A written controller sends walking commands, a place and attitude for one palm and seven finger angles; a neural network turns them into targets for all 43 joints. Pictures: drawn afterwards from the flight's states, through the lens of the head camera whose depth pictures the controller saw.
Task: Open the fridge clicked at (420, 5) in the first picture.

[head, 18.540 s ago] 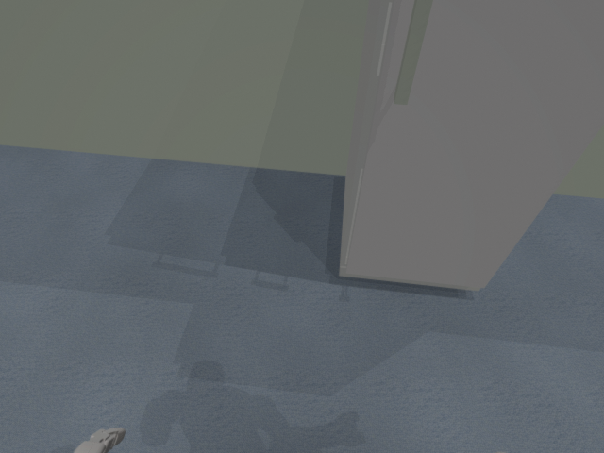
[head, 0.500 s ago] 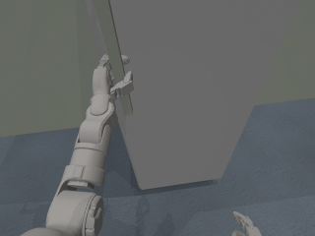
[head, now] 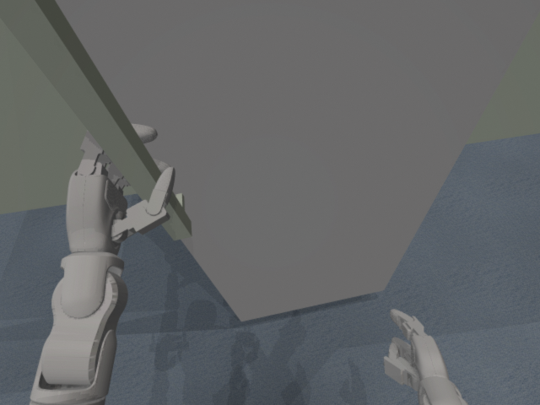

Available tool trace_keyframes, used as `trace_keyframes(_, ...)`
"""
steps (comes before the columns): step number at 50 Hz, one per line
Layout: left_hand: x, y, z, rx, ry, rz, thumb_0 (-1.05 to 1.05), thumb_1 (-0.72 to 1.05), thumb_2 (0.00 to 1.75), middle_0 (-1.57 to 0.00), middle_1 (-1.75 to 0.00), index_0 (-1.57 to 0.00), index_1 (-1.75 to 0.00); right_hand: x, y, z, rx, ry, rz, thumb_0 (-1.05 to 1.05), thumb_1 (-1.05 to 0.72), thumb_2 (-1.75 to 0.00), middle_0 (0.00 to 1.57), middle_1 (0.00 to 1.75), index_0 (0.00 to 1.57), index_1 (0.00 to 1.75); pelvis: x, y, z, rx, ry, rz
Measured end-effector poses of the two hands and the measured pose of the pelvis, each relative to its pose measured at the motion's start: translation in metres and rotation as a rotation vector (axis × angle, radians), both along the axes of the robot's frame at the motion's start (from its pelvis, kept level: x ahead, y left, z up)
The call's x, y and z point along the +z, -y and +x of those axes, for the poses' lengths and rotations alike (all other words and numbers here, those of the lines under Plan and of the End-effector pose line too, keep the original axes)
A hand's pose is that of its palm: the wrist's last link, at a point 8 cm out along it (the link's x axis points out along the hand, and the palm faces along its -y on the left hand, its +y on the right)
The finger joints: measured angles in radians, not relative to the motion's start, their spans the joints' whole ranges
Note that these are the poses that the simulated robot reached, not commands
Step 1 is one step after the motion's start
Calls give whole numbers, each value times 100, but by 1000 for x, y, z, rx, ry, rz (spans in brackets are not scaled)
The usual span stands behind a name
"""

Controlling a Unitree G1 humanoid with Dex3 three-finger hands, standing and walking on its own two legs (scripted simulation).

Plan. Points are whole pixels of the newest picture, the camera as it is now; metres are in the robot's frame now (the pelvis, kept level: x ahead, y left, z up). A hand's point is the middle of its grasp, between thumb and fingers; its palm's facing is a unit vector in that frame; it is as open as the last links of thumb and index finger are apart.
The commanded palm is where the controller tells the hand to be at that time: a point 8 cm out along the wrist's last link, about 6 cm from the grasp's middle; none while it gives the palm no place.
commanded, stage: walk backward, drawing the door open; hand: left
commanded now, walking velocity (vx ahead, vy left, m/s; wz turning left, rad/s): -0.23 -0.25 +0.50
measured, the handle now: (119, 120) +0.36 +0.16 +0.25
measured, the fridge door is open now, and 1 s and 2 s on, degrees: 4 30 75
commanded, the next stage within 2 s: stop walking and hold the door back in 1.74 s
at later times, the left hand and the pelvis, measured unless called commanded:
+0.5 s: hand (175, 222) +0.29 +0.11 +0.17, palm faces +0.64 -0.71 -0.29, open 7.2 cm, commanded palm +0.22 +0.13 +0.18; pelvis +0.05 -0.19 -0.04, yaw +12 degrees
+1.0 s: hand (262, 352) +0.16 +0.01 +0.18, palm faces +0.79 -0.57 -0.22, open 6.9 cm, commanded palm +0.10 +0.02 +0.17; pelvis +0.00 -0.36 -0.01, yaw +31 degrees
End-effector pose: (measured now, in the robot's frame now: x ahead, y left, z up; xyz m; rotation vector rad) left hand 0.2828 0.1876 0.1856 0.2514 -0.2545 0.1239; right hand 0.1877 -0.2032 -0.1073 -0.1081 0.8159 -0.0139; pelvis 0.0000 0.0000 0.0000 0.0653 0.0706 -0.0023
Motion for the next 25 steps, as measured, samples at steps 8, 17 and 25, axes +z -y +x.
trace_keyframes(8, 2, 9, -9, 174, -11, 103, -15, 53, 78, -45, -140, -17, -137, -28, 22, 16, 87, -54, 28, 1, -91, -90, 20, 30, 19, 30, -7, 47, 24, 110, 54, 62)
trace_keyframes(17, -6, 24, -21, 299, 108, 100, -15, 54, 82, -45, -140, -15, -136, -27, 82, 44, 73, 30, -40, 1, -91, -90, 20, 30, 20, 30, -27, 102, 37, 90, 105, -38)
trace_keyframes(25, -8, 48, -45, 528, 139, 136, -15, 56, 86, -46, -140, -17, -134, -33, 158, 72, 192, 67, -70, 1, -91, -90, 20, 30, 20, 30, -38, 191, 45, 220, 100, -75)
